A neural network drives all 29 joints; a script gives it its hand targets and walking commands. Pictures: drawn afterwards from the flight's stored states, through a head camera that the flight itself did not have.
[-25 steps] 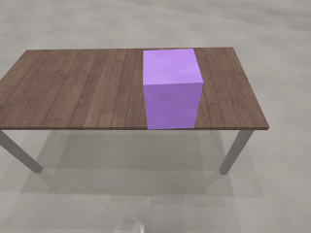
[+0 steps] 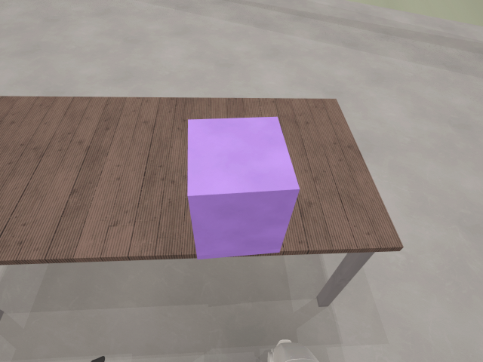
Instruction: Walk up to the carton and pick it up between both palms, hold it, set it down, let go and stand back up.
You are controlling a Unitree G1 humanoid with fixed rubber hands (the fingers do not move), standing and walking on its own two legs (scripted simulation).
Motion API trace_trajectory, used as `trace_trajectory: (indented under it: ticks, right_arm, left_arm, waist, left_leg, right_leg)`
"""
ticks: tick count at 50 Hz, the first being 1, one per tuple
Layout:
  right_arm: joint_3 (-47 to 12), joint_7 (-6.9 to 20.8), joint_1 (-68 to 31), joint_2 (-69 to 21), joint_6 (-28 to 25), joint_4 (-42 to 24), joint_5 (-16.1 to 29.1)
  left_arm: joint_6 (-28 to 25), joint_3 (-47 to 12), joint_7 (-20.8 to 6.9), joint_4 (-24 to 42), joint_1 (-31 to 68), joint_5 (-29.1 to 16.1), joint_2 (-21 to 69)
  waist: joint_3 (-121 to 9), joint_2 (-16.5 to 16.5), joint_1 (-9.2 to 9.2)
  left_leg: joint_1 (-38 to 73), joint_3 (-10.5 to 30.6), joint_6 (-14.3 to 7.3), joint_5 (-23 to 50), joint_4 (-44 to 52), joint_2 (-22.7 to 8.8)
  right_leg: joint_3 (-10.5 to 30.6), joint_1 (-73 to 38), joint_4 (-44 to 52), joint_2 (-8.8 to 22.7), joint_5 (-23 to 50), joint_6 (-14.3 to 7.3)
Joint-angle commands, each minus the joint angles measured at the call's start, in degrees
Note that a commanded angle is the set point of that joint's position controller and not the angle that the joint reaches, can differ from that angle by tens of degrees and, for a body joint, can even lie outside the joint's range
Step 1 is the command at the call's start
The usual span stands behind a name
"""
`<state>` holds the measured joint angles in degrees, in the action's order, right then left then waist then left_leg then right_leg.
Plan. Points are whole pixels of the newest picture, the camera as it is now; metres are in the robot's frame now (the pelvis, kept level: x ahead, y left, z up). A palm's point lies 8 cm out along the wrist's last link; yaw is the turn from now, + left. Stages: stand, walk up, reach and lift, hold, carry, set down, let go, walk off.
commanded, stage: walk up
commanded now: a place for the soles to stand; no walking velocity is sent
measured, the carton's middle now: (236, 189) +0.49 -0.02 -0.06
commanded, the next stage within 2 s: none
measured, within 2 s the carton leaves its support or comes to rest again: neither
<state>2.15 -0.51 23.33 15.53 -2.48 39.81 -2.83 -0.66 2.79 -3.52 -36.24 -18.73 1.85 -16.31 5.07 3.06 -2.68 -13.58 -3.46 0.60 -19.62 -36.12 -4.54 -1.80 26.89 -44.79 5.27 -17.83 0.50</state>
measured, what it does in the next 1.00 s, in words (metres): steps on the spot: right foot, then left foot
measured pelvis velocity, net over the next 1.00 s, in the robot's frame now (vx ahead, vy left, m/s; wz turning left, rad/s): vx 0.10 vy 0.01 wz -0.10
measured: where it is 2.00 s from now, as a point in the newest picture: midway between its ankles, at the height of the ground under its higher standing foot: outside the picture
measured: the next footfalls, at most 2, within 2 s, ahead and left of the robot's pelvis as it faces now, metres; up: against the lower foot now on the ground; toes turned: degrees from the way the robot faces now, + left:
right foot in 0.04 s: +0.13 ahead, -0.14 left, +0.00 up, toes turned +2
left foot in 0.34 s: +0.19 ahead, +0.11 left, +0.00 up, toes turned +4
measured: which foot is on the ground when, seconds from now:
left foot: down 0.00-0.06, up 0.08-0.32, down 0.34-1.00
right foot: up 0.00-0.02, down 0.04-1.00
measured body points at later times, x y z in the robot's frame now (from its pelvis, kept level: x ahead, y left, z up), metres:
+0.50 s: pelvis +0.10 +0.00 -0.01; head +0.13 +0.00 +0.44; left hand +0.18 +0.27 -0.12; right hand +0.27 -0.25 -0.11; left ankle +0.15 +0.11 -0.72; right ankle +0.11 -0.15 -0.72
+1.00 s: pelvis +0.10 +0.01 +0.00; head +0.12 +0.01 +0.45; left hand +0.23 +0.27 -0.10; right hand +0.20 -0.27 -0.11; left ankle +0.15 +0.11 -0.72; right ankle +0.10 -0.15 -0.72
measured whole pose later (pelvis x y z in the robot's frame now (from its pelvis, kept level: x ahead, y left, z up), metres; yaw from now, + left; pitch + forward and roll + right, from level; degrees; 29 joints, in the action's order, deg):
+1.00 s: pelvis +0.10 +0.01 +0.00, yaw -6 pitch -1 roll +0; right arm -0.4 1.7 10.9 17.0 2.4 41.8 0.2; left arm -0.1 1.1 -0.2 -35.0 -18.4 0.2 -17.3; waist 3.8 0.2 -0.6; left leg -18.2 -9.5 -1.2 -15.8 -35.5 -4.0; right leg 5.4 17.3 -35.7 0.8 -17.2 2.8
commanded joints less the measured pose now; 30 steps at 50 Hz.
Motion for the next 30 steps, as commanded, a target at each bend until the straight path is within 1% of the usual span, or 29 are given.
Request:
trace_trajectory:
  ticks: [1,2,3,4,5,6,7,9,11,12,13,14,15,16,17,18,19,20,21,22,23,24,25,26,27,28,30]
  right_arm:
    - [1.3,0.49,-1.91,6.92,0.28,-5.07,0.65]
    - [-0.11,0.8,-0.7,3.45,0.64,-6.1,0.89]
    - [-0.63,0.77,0.73,2.6,1.19,-8.31,1.07]
    - [0.98,0.12,-0.2,7.35,2.84,-8.24,0.41]
    - [1.51,0.04,-2.35,9.01,3.52,-8.29,0.1]
    - [1.39,0.1,-3.24,8.65,3.31,-8.24,0.22]
    - [1.33,0.1,-2.4,8.02,3.0,-7.59,0.15]
    - [1.34,0.27,-0.47,6.96,2.5,-6.52,0.36]
    - [0.73,0.56,-1.44,5.43,2.54,-6.45,0.87]
    - [0.47,0.53,-1.87,4.83,2.56,-6.25,1.22]
    - [0.29,0.57,-2.06,4.71,2.66,-6.02,1.32]
    - [0.31,0.58,-1.85,4.53,2.7,-5.71,1.4]
    - [0.49,0.61,-1.16,5.14,2.57,-5.33,1.41]
    - [0.81,0.59,-0.73,6.8,2.19,-5.44,1.46]
    - [1.58,0.41,-1.91,10.1,1.93,-5.87,0.87]
    - [2.16,0.25,-5.27,12.9,1.85,-6.78,1.33]
    - [2.38,0.21,-7.64,13.39,2.46,-6.39,3.21]
    - [1.6,0.25,-10.17,11.72,2.8,-6.78,3.76]
    - [0.89,0.25,-12.58,10.87,3.05,-6.91,3.85]
    - [0.43,0.23,-15.05,10.84,3.36,-7.25,3.46]
    - [-0.15,0.47,-15.58,10.33,3.52,-7.42,3.23]
    - [-0.17,0.76,-14.45,9.67,3.69,-7.12,3.14]
    - [-0.15,0.85,-13.09,8.97,3.88,-6.31,2.91]
    - [-0.15,0.9,-13.27,8.88,3.89,-5.63,2.74]
    - [-0.15,1.01,-14.03,9.2,3.76,-5.16,2.89]
    - [-0.25,1.14,-14.65,9.24,3.58,-4.83,3.08]
    - [-0.2,1.28,-15.49,9.46,3.38,-4.65,3.11]
  left_arm:
    - [-1.9,3.5,1.76,1.07,-14.19,0.66,-6.04]
    - [-2.14,4.02,2.59,1.89,-14.91,0.95,-9.09]
    - [-2.03,4.56,3.39,3.85,-14.69,1.33,-14.68]
    - [-1.2,5.03,4.18,3.43,-13.17,0.18,-16.23]
    - [-1.06,4.06,4.54,4.05,-10.92,-0.39,-14.31]
    - [-1.18,3.5,4.72,3.87,-9.31,-0.08,-13.42]
    - [-1.33,3.19,4.95,3.99,-8.33,0.57,-12.91]
    - [-1.57,1.84,4.87,4.19,-4.79,0.65,-10.54]
    - [-1.52,1.43,4.88,4.46,-3.48,0.56,-10.27]
    - [-1.32,1.23,4.81,4.75,-2.51,0.28,-10.37]
    - [-1.07,1.14,4.77,5.22,-2.09,0.05,-10.27]
    - [-0.82,0.92,4.71,5.43,-1.7,-0.3,-10.52]
    - [-0.53,0.6,4.61,5.66,-0.76,-0.8,-10.83]
    - [-0.29,0.13,4.34,6.3,0.66,-1.55,-10.99]
    - [-0.42,-0.71,3.98,7.08,-0.62,-2.16,-8.51]
    - [-0.2,-1.83,3.81,7.23,-4.75,-2.92,-5.75]
    - [1.17,-1.52,4.56,6.04,-5.92,-2.9,-5.56]
    - [1.72,-1.12,4.84,5.98,-3.99,-2.38,-5.94]
    - [1.41,-0.87,4.74,5.71,-3.17,-2.53,-6.58]
    - [0.71,-0.76,4.64,5.23,-4.45,-2.66,-7.06]
    - [-0.08,-0.52,4.51,5.0,-5.42,-2.33,-8.51]
    - [-0.59,0.12,4.35,5.07,-4.5,-1.85,-10.44]
    - [-0.69,0.55,4.14,5.02,-3.18,-1.89,-11.83]
    - [-0.72,0.4,3.94,5.16,-2.15,-2.12,-11.36]
    - [-0.76,0.09,3.91,5.4,-2.13,-2.17,-10.22]
    - [-0.75,-0.05,3.94,5.67,-1.98,-2.13,-9.68]
    - [-0.68,-0.09,3.89,5.83,-2.0,-2.18,-9.18]
  waist:
    - [-4.0,-2.96,6.66]
    - [-4.24,5.84,7.91]
    - [-3.27,13.77,7.72]
    - [-1.38,8.33,7.53]
    - [2.52,4.55,7.1]
    - [4.25,4.29,6.8]
    - [3.25,5.14,6.27]
    - [0.02,6.22,4.2]
    - [-2.05,8.12,3.94]
    - [-2.73,9.32,3.79]
    - [-3.71,8.96,3.77]
    - [-4.9,8.34,3.05]
    - [-6.8,6.88,1.77]
    - [-7.63,4.57,0.2]
    - [-9.95,-2.54,0.48]
    - [-13.31,-8.78,2.0]
    - [-12.55,-10.11,2.59]
    - [-8.95,-10.06,2.57]
    - [-6.45,-8.9,2.99]
    - [-5.49,-9.26,4.1]
    - [-6.11,-9.21,4.24]
    - [-6.81,-7.6,3.16]
    - [-7.65,-5.68,2.01]
    - [-7.43,-5.0,1.66]
    - [-8.32,-5.36,1.98]
    - [-8.4,-4.73,2.05]
    - [-8.79,-4.17,2.29]
  left_leg:
    - [-19.6,3.09,-8.06,-8.64,-1.72,-3.97]
    - [-22.94,-1.25,-4.46,-10.59,-13.86,-0.08]
    - [-26.05,-1.27,-0.84,-18.49,-27.57,4.32]
    - [-25.82,4.24,-0.52,-17.98,-33.82,1.91]
    - [-26.8,5.87,-0.01,-13.56,-36.04,0.26]
    - [-27.6,5.9,0.17,-10.74,-36.09,-0.45]
    - [-26.01,5.98,0.37,-10.33,-34.59,-1.22]
    - [-18.83,6.08,0.71,-10.01,-28.08,-1.63]
    - [-14.82,3.81,1.07,-10.38,-20.22,-0.67]
    - [-11.8,2.99,0.89,-8.47,-15.47,-0.49]
    - [-8.8,2.15,0.48,-5.36,-11.3,0.26]
    - [-5.21,0.88,-0.17,-0.56,-6.42,1.48]
    - [0.12,0.16,-1.15,6.49,-0.47,2.34]
    - [5.95,1.8,-2.36,17.52,6.09,1.85]
    - [11.6,8.69,-4.76,28.2,6.06,-3.23]
    - [8.54,19.42,-10.38,28.32,9.37,-13.13]
    - [-0.56,20.46,-15.77,21.77,11.03,-15.66]
    - [-4.24,18.68,-15.65,18.63,11.5,-13.88]
    - [-5.75,14.45,-13.57,19.7,10.28,-11.27]
    - [-5.91,10.87,-10.81,22.09,7.63,-8.91]
    - [-4.84,8.04,-7.79,21.88,4.53,-6.06]
    - [-2.48,6.03,-5.67,18.72,2.65,-3.72]
    - [1.74,5.33,-4.6,16.99,2.18,-2.47]
    - [4.01,5.61,-4.42,18.43,2.34,-2.8]
    - [4.31,5.7,-4.72,20.13,2.67,-3.33]
    - [3.9,5.61,-4.98,21.18,3.24,-3.59]
    - [3.23,5.41,-5.18,20.48,4.41,-4.0]
  right_leg:
    - [-4.3,-26.24,8.82,-5.69,6.01,-1.09]
    - [7.68,-26.51,13.88,1.66,-3.98,-4.0]
    - [34.02,-21.19,27.91,16.28,-16.44,-10.87]
    - [43.13,-15.92,33.87,21.19,-25.67,-16.44]
    - [40.04,-13.85,33.29,20.01,-22.78,-17.04]
    - [34.78,-13.8,30.74,18.27,-12.74,-17.19]
    - [30.5,-14.0,28.15,17.5,-4.23,-17.13]
    - [20.47,-11.92,24.03,13.83,11.79,-15.23]
    - [14.84,-13.22,19.85,11.96,27.21,-14.76]
    - [12.39,-12.58,17.44,11.13,33.46,-14.06]
    - [10.61,-12.06,15.28,10.29,37.79,-13.09]
    - [9.31,-11.43,13.03,9.31,39.27,-11.86]
    - [8.13,-9.53,10.01,8.53,37.42,-10.1]
    - [6.95,-5.64,7.07,7.33,32.0,-7.29]
    - [4.24,-1.43,3.15,4.38,22.59,-3.91]
    - [-0.31,-2.95,-3.34,-0.84,3.97,-0.44]
    - [0.47,-10.06,-3.7,-3.55,-11.53,-0.08]
    - [1.78,-10.25,-2.48,-3.57,-12.93,-0.2]
    - [2.17,-10.6,2.29,-3.29,-7.16,-0.23]
    - [3.0,-11.64,7.49,-2.01,2.01,-0.49]
    - [5.57,-11.73,11.49,-0.16,9.73,-1.23]
    - [8.31,-9.72,13.45,1.53,12.31,-2.22]
    - [9.49,-6.74,14.11,2.24,12.04,-3.14]
    - [9.03,-5.4,14.16,1.83,12.71,-2.95]
    - [8.06,-6.57,13.8,1.15,13.95,-2.47]
    - [7.61,-7.7,13.38,0.77,14.72,-2.28]
    - [7.42,-9.29,13.19,0.36,14.09,-2.13]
